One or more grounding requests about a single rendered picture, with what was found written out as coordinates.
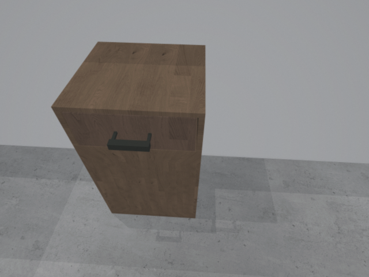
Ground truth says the cabinet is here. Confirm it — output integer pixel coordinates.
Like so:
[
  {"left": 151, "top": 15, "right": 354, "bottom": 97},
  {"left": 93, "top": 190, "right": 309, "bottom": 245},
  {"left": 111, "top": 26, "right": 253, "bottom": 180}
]
[{"left": 51, "top": 42, "right": 205, "bottom": 218}]

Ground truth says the handle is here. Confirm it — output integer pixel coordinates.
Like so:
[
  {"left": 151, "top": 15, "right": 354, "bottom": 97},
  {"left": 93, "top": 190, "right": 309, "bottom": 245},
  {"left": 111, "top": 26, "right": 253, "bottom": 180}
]
[{"left": 107, "top": 132, "right": 152, "bottom": 152}]

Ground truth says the drawer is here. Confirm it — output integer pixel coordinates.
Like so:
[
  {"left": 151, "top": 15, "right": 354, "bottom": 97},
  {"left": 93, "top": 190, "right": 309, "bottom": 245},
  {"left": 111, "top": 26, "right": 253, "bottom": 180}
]
[{"left": 62, "top": 112, "right": 197, "bottom": 151}]

